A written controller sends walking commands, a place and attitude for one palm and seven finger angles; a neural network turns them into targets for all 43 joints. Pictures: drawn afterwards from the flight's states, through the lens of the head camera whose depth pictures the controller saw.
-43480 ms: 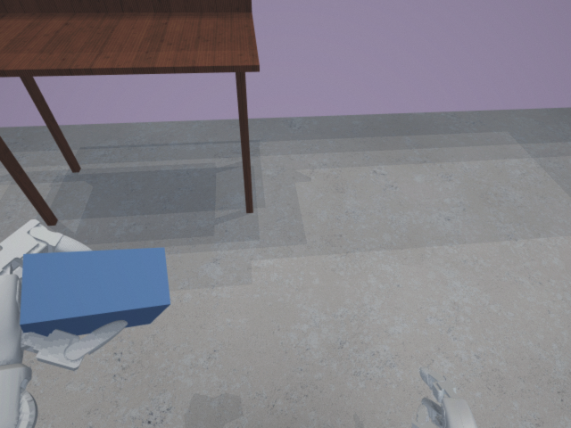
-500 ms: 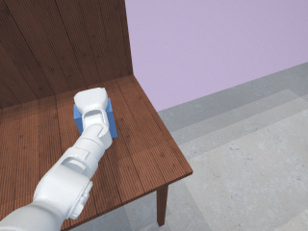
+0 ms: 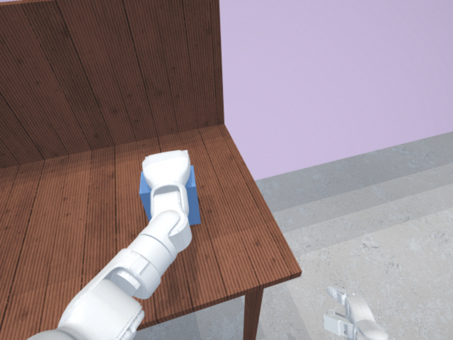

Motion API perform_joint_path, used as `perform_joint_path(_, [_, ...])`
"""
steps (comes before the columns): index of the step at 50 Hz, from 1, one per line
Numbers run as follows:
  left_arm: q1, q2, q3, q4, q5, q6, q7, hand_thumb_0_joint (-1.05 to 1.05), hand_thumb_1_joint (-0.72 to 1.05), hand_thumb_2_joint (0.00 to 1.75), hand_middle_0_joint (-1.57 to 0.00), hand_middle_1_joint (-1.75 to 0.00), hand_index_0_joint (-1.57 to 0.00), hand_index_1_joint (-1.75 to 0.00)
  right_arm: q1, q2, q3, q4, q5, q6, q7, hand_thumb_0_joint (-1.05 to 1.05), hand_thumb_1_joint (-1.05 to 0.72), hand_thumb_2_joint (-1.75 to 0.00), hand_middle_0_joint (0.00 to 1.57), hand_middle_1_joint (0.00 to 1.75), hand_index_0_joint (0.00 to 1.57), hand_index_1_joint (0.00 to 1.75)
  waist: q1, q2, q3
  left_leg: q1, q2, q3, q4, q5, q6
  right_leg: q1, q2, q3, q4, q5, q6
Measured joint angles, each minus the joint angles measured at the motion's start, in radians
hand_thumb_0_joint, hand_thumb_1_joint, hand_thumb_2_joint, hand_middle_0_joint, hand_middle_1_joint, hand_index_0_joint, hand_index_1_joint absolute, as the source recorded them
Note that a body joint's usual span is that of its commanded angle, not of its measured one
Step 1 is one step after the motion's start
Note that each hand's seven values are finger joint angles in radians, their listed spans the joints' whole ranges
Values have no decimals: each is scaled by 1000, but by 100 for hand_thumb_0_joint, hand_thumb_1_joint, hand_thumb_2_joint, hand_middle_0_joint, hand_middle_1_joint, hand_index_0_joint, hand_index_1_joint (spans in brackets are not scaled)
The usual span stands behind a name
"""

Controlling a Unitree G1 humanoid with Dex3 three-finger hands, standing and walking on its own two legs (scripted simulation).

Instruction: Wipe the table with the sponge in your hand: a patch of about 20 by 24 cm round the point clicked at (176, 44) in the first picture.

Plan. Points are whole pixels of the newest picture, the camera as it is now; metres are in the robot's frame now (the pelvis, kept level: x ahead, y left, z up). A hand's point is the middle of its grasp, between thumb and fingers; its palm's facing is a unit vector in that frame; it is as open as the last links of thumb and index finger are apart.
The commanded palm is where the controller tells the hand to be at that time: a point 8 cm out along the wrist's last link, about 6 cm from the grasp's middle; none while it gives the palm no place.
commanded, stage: wipe back along the third lane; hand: left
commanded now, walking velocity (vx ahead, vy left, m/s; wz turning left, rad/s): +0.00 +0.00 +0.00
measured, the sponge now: (173, 205) +0.38 +0.16 +0.02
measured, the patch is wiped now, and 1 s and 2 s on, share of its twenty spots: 1.00 1.00 1.00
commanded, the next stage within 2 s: slide back across to the middle lane in 0.90 s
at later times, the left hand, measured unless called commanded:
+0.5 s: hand (181, 211) +0.33 +0.13 +0.07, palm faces +0.04 -0.06 -1.00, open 10.1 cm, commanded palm +0.28 +0.12 +0.10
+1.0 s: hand (186, 232) +0.28 +0.11 +0.07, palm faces +0.08 -0.11 -0.99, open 10.1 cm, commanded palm +0.23 +0.10 +0.10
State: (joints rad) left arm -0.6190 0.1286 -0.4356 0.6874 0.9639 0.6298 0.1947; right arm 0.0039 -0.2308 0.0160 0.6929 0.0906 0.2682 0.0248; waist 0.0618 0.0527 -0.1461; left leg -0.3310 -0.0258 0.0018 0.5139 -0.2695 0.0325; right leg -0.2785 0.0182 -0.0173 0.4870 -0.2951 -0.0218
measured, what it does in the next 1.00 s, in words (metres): stands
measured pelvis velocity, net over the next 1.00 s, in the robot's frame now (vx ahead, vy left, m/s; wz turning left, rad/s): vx -0.02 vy -0.03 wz -0.03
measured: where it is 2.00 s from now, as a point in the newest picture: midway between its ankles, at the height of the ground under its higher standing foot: outside the picture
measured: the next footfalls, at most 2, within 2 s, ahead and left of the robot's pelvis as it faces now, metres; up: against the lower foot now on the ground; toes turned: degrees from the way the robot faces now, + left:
none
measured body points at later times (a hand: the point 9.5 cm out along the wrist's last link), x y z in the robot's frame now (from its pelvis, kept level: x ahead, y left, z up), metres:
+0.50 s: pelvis -0.02 -0.02 +0.00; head -0.05 -0.05 +0.45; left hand +0.32 +0.13 +0.13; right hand +0.21 -0.22 -0.09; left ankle -0.01 +0.10 -0.74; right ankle -0.03 -0.11 -0.74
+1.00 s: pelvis -0.02 -0.03 +0.00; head -0.07 -0.07 +0.44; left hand +0.27 +0.11 +0.13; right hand +0.22 -0.24 -0.08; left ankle -0.01 +0.10 -0.74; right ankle -0.03 -0.11 -0.74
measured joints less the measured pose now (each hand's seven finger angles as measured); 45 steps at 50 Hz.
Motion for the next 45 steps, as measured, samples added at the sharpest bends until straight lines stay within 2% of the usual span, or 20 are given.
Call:
perform_joint_path(16, [177, 16, -47, -241, 14, 46, -20, -1, -50, 106, -67, -141, -71, -140, -10, -11, 14, -16, 13, 26, 30, 1, -90, -89, 20, 30, 20, 30, 8, 17, 20, 53, 6, 6, -7, 4, -10, 40, 6, 6, 15, -5, -11])
perform_joint_path(36, [279, 31, -36, -331, 14, 41, -24, -1, -49, 106, -67, -141, -71, -140, -7, -25, 8, -17, 18, 0, 32, 1, -90, -89, 20, 30, 20, 30, 5, 30, 32, 90, 24, 13, -28, 29, -30, 59, 24, 14, 20, 11, -30])
perform_joint_path(45, [391, 41, -42, -460, 30, 36, -16, 0, -49, 106, -66, -142, -70, -140, -8, -32, 1, -23, 18, -6, 57, 1, -90, -90, 20, 30, 20, 30, 10, 41, 34, 111, 30, 18, -28, 23, -34, 77, 30, 19, 22, 7, -36])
